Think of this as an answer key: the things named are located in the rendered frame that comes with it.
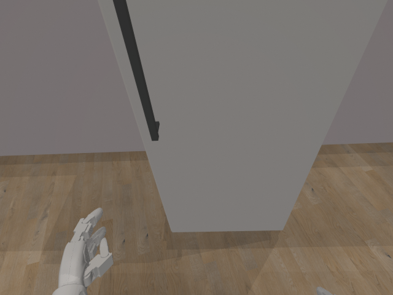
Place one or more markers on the handle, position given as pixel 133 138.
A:
pixel 133 54

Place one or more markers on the left robot hand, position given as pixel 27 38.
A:
pixel 76 264

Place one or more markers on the fridge door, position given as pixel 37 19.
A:
pixel 245 92

